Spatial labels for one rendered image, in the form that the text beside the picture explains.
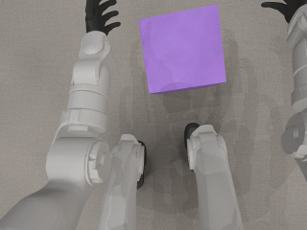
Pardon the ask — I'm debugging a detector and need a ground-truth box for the robot left foot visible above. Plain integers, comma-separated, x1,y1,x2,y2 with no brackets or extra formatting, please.
136,140,147,189

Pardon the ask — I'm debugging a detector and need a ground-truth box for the right robot forearm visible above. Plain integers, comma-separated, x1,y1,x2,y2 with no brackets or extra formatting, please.
287,4,307,113

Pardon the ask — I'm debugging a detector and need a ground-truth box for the robot right upper arm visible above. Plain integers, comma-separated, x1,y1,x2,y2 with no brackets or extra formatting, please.
281,110,307,182

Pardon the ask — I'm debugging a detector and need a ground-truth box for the robot right foot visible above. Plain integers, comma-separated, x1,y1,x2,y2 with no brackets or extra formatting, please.
184,123,199,172

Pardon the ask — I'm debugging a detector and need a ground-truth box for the robot foot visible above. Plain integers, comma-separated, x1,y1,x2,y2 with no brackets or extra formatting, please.
184,123,199,172
136,140,147,189

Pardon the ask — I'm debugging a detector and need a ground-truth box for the robot left hand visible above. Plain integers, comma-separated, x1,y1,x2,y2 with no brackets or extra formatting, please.
85,0,121,36

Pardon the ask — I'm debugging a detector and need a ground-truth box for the carton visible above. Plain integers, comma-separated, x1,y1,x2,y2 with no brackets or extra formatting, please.
138,4,226,95

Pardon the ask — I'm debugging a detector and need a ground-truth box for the left robot forearm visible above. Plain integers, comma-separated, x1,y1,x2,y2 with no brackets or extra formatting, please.
45,31,117,173

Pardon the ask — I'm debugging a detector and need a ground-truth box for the robot left upper arm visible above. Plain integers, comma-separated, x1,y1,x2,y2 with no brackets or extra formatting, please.
0,137,112,230

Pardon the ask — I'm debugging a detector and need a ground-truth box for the robot right hand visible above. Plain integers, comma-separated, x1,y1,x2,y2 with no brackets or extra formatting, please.
261,0,307,24

